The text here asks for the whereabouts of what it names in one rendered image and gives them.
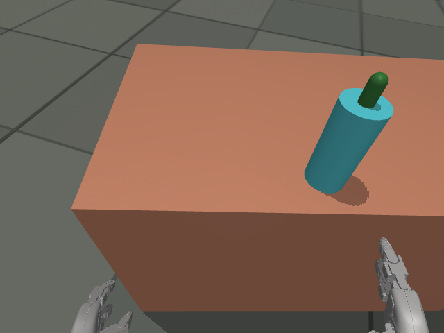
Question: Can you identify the bottle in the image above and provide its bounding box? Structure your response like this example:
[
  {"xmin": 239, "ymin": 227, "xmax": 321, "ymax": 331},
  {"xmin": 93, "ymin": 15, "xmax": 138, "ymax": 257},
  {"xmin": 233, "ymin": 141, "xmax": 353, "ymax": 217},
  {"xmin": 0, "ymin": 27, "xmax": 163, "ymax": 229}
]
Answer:
[{"xmin": 305, "ymin": 72, "xmax": 393, "ymax": 194}]

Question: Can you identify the left robot hand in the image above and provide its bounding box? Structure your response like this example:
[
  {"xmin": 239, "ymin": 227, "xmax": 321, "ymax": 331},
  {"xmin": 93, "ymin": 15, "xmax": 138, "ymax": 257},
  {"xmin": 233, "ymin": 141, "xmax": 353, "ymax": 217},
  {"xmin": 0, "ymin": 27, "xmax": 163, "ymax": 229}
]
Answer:
[{"xmin": 71, "ymin": 280, "xmax": 133, "ymax": 333}]

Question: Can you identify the right robot hand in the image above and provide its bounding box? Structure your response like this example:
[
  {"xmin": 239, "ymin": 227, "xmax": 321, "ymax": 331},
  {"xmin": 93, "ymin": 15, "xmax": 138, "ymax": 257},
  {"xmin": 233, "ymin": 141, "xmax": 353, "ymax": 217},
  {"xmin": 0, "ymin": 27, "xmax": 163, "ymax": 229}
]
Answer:
[{"xmin": 368, "ymin": 237, "xmax": 429, "ymax": 333}]

